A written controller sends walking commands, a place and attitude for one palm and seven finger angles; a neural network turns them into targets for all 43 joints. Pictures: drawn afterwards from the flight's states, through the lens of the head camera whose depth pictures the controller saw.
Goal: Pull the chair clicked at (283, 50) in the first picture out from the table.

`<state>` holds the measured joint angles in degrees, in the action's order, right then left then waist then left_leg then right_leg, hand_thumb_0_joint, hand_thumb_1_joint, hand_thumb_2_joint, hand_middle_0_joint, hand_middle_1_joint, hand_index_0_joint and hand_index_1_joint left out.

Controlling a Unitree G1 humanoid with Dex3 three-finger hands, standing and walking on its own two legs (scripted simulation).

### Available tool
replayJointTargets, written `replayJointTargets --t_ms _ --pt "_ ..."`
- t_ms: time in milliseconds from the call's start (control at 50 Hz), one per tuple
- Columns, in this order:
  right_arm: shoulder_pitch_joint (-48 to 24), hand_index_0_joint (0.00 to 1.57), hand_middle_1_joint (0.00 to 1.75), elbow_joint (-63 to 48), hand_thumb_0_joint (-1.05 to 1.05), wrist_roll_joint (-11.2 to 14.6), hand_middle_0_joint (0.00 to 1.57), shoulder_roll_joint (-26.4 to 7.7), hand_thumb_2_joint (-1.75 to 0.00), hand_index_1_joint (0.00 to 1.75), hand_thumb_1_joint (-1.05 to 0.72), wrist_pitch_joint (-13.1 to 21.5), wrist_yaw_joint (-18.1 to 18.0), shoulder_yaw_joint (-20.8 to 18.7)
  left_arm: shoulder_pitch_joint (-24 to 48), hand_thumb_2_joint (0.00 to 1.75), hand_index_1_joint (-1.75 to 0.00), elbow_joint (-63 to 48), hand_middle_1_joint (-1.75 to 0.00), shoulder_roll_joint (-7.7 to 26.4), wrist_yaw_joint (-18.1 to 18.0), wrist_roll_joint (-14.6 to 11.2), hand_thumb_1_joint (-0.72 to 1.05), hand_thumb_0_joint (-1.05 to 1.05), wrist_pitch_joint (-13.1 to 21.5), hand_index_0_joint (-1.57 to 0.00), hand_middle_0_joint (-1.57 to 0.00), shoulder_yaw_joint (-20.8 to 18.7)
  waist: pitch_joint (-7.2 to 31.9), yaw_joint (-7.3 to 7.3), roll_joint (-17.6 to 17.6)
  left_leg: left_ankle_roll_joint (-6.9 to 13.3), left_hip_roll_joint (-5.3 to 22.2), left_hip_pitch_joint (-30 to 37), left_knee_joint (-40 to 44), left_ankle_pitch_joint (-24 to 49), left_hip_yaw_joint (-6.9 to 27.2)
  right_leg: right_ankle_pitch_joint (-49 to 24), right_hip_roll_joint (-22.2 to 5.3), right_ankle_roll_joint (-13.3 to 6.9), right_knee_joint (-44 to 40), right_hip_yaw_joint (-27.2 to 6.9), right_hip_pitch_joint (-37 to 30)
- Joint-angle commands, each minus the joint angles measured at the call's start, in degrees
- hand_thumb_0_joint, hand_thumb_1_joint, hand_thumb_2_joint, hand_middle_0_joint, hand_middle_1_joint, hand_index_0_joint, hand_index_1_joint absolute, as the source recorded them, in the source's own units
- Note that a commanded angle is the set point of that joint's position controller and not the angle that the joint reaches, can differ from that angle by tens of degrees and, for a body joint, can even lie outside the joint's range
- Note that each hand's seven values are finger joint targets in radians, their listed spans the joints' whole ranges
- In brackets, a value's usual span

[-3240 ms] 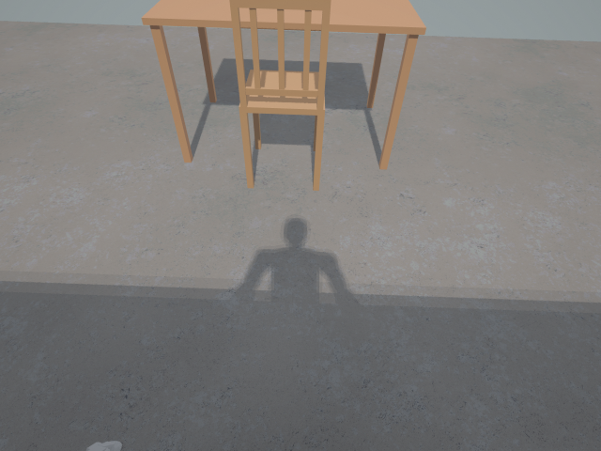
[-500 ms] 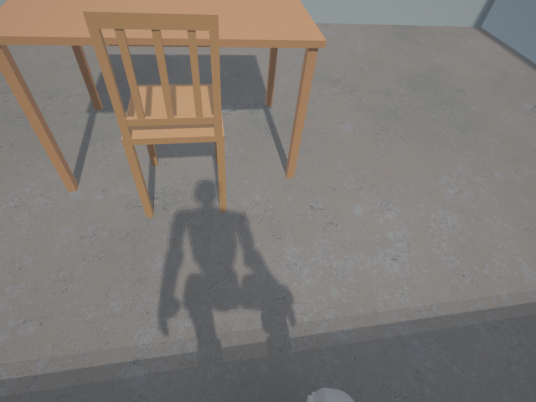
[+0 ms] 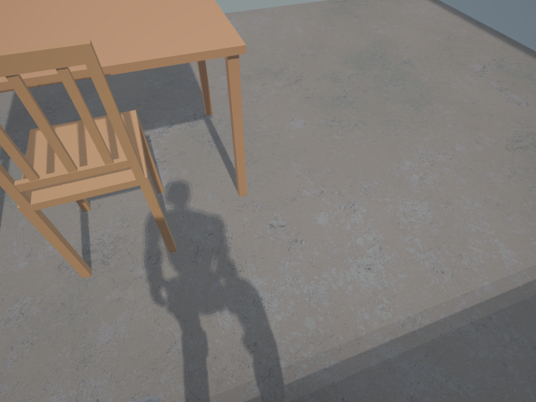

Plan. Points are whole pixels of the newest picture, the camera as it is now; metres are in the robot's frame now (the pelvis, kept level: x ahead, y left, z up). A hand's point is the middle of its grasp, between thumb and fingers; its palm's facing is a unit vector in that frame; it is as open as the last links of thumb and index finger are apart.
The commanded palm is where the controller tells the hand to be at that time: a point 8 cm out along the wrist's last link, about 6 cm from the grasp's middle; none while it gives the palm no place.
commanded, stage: walk to a spot facing it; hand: left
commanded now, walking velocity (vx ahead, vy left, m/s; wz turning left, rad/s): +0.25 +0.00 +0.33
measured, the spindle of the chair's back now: (46, 128) +0.74 +0.59 -0.06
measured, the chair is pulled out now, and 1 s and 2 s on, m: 0.00 0.00 0.00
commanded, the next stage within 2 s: turn to face it in 0.04 s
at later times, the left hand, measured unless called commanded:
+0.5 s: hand out of the picture +0.10 +0.21 -0.19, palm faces +0.25 -0.96 -0.14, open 7.4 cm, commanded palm none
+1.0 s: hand (142, 371) +0.20 +0.22 -0.14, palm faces +0.34 -0.91 -0.25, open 7.4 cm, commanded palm none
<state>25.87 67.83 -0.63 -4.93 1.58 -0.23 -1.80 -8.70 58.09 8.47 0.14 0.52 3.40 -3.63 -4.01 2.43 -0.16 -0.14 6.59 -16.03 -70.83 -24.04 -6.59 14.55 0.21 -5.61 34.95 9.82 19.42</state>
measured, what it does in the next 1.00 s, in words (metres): walks ahead, turning left: left foot, then right foot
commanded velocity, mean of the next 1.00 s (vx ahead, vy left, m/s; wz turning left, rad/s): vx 0.05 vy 0.01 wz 0.33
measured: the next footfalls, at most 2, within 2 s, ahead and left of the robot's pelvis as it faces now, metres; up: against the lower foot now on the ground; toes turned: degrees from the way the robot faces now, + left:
left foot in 0.40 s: +0.26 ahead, +0.15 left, +0.00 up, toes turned +19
right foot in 0.94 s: +0.24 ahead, -0.08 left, +0.00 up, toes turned +15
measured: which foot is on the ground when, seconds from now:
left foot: up 0.00-0.38, down 0.40-0.96, up 0.98-1.00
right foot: down 0.00-0.42, up 0.44-0.92, down 0.94-1.00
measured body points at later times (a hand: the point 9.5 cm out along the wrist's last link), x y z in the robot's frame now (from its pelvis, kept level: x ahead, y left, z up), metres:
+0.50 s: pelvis +0.15 +0.06 +0.00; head +0.18 +0.09 +0.44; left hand +0.09 +0.26 -0.17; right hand +0.29 -0.16 -0.13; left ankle +0.22 +0.13 -0.72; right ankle +0.09 -0.08 -0.65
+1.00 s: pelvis +0.18 +0.02 +0.01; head +0.19 +0.00 +0.46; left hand +0.18 +0.27 -0.12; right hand +0.29 -0.20 -0.15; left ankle +0.21 +0.13 -0.71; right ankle +0.20 -0.08 -0.72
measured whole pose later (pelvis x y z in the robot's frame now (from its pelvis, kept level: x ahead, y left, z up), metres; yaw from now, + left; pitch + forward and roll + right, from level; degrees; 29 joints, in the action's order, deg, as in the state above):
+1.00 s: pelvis +0.18 +0.02 +0.01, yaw +19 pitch -1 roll +0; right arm 14.1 57.8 -1.0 -11.3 -3.0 0.3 -3.6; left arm -11.9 54.8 9.1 -1.6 1.2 -1.2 -2.1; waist -1.0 1.8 -2.7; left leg 1.0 -2.3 -21.8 -34.8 -16.8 -1.0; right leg 16.9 -1.2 -1.0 29.8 4.3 12.2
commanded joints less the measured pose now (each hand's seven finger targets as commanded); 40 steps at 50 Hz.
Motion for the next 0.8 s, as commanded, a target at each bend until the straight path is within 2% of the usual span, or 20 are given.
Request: replayJointTargets --t_ms 0,40,80,100,160,200,260,320,340,360,380,400,420,440,480,520,560,640,680,780 --pt "-0.4 0.20 0.30 -4.7 0.00 -0.7 0.20 -2.9 -0.90 0.30 -0.90 0.2 -0.5 -1.1 -9.0 0.90 -0.30 1.8 -0.30 5.0 -1.2 0.5 0.90 0.00 1.0 -0.20 -0.20 0.3 -1.1 -1.20 1.3 -0.1 3.2 -13.3 -1.7 7.8 5.1 -12.3 -17.4 -2.8 -23.1 -14.9 -3.0" --pt "1.9 0.20 0.30 -4.4 0.00 -0.8 0.20 -2.4 -0.90 0.30 -0.90 -0.7 -0.2 -1.3 -9.6 0.90 -0.30 1.8 -0.30 3.8 -1.5 0.9 0.90 0.00 1.6 -0.20 -0.20 0.3 0.3 0.19 4.1 -0.6 3.0 -13.1 1.7 9.5 4.9 -15.6 -16.1 -2.1 -23.1 -10.2 -3.0" --pt "0.1 0.20 0.30 -5.3 0.00 -0.8 0.20 -2.9 -0.90 0.30 -0.90 -1.2 0.1 -1.4 -9.4 0.90 -0.30 1.7 -0.30 4.7 -1.3 0.6 0.90 0.00 1.8 -0.20 -0.20 0.5 0.7 0.37 4.8 -1.3 2.7 -15.1 5.0 12.5 4.8 -16.7 -15.4 -1.7 -23.6 -7.1 -4.1" --pt "-1.8 0.20 0.30 -6.2 0.00 -0.7 0.20 -3.3 -0.90 0.30 -0.90 -1.3 0.3 -1.5 -9.7 0.90 -0.30 1.7 -0.30 4.7 -1.2 0.5 0.90 0.00 1.9 -0.20 -0.20 0.6 0.4 0.01 5.7 -1.4 2.6 -16.4 6.7 14.0 4.6 -17.3 -15.3 -1.3 -23.9 -5.8 -5.3" --pt "-7.8 0.20 0.30 -8.3 0.00 -0.5 0.20 -3.7 -0.90 0.30 -0.90 -1.0 0.8 -1.1 -11.0 0.90 -0.30 2.4 -0.30 4.6 -1.5 0.6 0.90 0.00 1.9 -0.20 -0.20 1.2 -1.0 -0.80 5.8 -1.8 2.5 -17.5 15.6 15.0 3.0 -26.9 -15.7 -1.4 -21.9 -3.0 -8.7" --pt "-12.2 0.20 0.30 -10.0 0.00 -0.4 0.20 -4.3 -0.90 0.30 -0.90 -1.0 1.1 -0.8 -12.7 0.90 -0.30 2.6 -0.30 5.5 -1.6 0.6 0.90 0.00 1.5 -0.20 -0.20 1.2 -1.8 -2.22 6.4 -1.8 1.3 -17.3 21.3 14.9 0.8 -33.4 -15.6 -0.8 -20.0 -1.1 -11.6" --pt "-16.0 0.20 0.30 -11.8 0.00 -0.5 0.20 -5.3 -0.90 0.30 -0.90 -1.0 1.3 -0.7 -14.1 0.90 -0.30 2.8 -0.30 7.2 -2.0 0.8 0.90 0.00 0.6 -0.20 -0.20 0.7 -1.7 -3.37 5.7 -0.9 0.2 -15.2 27.0 13.0 -0.9 -38.2 -17.7 -0.1 -16.3 -0.5 -15.5" --pt "-14.1 0.20 0.30 -12.1 0.00 -0.7 0.20 -7.0 -0.90 0.30 -0.90 -1.1 1.1 -0.9 -14.0 0.90 -0.30 2.2 -0.30 9.2 -2.1 0.8 0.90 0.00 -0.3 -0.20 -0.20 0.1 1.2 -2.14 5.7 0.5 -2.9 -7.9 32.3 12.1 -2.8 -45.5 -18.0 1.2 -8.0 1.1 -17.6" --pt "-10.4 0.20 0.30 -11.4 0.00 -0.9 0.20 -8.3 -0.90 0.30 -0.90 -1.1 0.9 -1.3 -13.7 0.90 -0.30 2.1 -0.30 9.2 -2.2 0.7 0.90 0.00 -0.6 -0.20 -0.20 0.0 3.5 -0.37 4.2 1.0 -3.7 -2.3 36.1 15.1 -2.4 -45.0 -17.6 2.3 -0.9 1.9 -16.9" --pt "-5.0 0.20 0.30 -10.5 0.00 -1.2 0.20 -11.0 -0.90 0.30 -0.90 -0.9 0.6 -2.0 -13.3 0.90 -0.30 1.2 -0.30 9.3 -2.2 0.3 0.90 0.00 -0.9 -0.20 -0.20 -0.1 7.7 2.09 -0.1 2.5 -1.8 8.2 40.1 31.0 -0.1 -38.0 -15.4 4.6 9.1 3.6 -11.8" --pt "-0.4 0.20 0.30 -10.6 0.00 -1.5 0.20 -16.6 -0.90 0.30 -0.90 -0.5 0.0 -3.1 -14.5 0.90 -0.30 -0.5 -0.30 7.1 -2.0 -1.0 0.90 0.00 -1.1 -0.20 -0.20 0.0 13.4 2.97 -13.8 9.7 12.2 21.1 41.7 58.4 17.9 -6.2 -7.3 8.8 23.4 4.7 2.4" --pt "1.0 0.20 0.30 -9.9 0.00 -0.2 0.20 -19.9 -0.90 0.30 -0.90 -0.8 -0.5 -3.2 -13.5 0.90 -0.30 -2.3 -0.30 5.8 -2.2 -0.9 0.90 0.00 -1.4 -0.20 -0.20 0.8 16.7 2.79 -18.0 16.7 20.4 20.8 45.8 68.8 26.4 25.5 -3.2 9.1 36.0 -2.0 5.7" --pt "-2.5 0.20 0.30 -10.2 0.00 0.1 0.20 -18.9 -0.90 0.30 -0.90 -1.1 -0.7 -3.2 -11.4 0.90 -0.30 -2.6 -0.30 7.0 -2.6 -0.5 0.90 0.00 -2.2 -0.20 -0.20 0.4 14.7 1.63 -9.3 17.0 19.6 17.1 48.3 53.2 24.2 23.3 -4.9 8.2 38.6 -7.0 7.2" --pt "-6.8 0.20 0.30 -12.1 0.00 0.0 0.20 -17.3 -0.90 0.30 -0.90 -0.8 -1.0 -3.2 -8.5 0.90 -0.30 -3.0 -0.30 5.7 -2.4 -0.3 0.90 0.00 -2.7 -0.20 -0.20 0.4 9.8 0.77 -6.8 15.0 17.5 10.8 51.3 42.2 23.7 18.8 -6.6 8.8 38.3 -7.6 10.0" --pt "-13.1 0.20 0.30 -13.7 0.00 -0.4 0.20 -14.3 -0.90 0.30 -0.90 -0.8 -1.1 -2.2 -8.7 0.90 -0.30 -2.2 -0.30 5.4 -1.8 0.5 0.90 0.00 -3.5 -0.20 -0.20 -0.3 5.1 -1.72 -4.5 11.3 12.3 2.9 53.6 28.6 18.3 12.8 -7.7 9.2 35.2 -8.6 8.8" --pt "-15.2 0.20 0.30 -14.4 0.00 -0.3 0.20 -13.7 -0.90 0.30 -0.90 -0.7 -1.0 -2.1 -11.5 0.90 -0.30 -1.4 -0.30 4.7 -1.6 0.7 0.90 0.00 -4.4 -0.20 -0.20 -0.5 5.5 -3.03 -6.7 9.2 8.5 0.1 55.1 23.3 13.5 8.7 -7.0 9.5 32.0 -7.9 6.1" --pt "-15.4 0.20 0.30 -14.7 0.00 -0.3 0.20 -13.5 -0.90 0.30 -0.90 -0.8 -0.9 -2.4 -12.3 0.90 -0.30 -1.3 -0.30 5.2 -1.5 0.9 0.90 0.00 -4.9 -0.20 -0.20 -0.9 7.3 -3.36 -7.2 9.0 7.2 0.0 56.4 18.9 13.1 6.6 -6.6 9.8 30.0 -7.6 5.4" --pt "-13.6 0.20 0.30 -14.9 0.00 -0.4 0.20 -14.1 -0.90 0.30 -0.90 -1.3 -0.7 -2.9 -8.7 0.90 -0.30 -3.2 -0.30 6.0 -1.6 1.0 0.90 0.00 -5.4 -0.20 -0.20 -1.1 5.8 -2.18 -4.9 9.7 7.1 1.8 57.9 13.0 16.8 6.0 -6.0 10.1 24.9 -7.9 7.7" --pt "-13.2 0.20 0.30 -14.8 0.00 -0.5 0.20 -14.4 -0.90 0.30 -0.90 -1.6 -0.7 -3.1 -7.1 0.90 -0.30 -4.1 -0.30 6.0 -1.7 1.0 0.90 0.00 -5.5 -0.20 -0.20 -1.1 5.8 -1.73 -6.0 10.1 7.3 3.8 57.9 12.3 17.9 7.0 -5.7 10.1 22.2 -8.0 8.3" --pt "-11.9 0.20 0.30 -14.5 0.00 -1.0 0.20 -15.1 -0.90 0.30 -0.90 -2.2 -0.6 -3.5 -4.3 0.90 -0.30 -6.0 -0.30 6.0 -1.9 0.7 0.90 0.00 -5.2 -0.20 -0.20 -0.5 6.3 -0.64 -6.8 11.2 7.9 5.8 55.9 15.5 21.0 11.6 -4.1 9.3 11.2 -7.8 4.7"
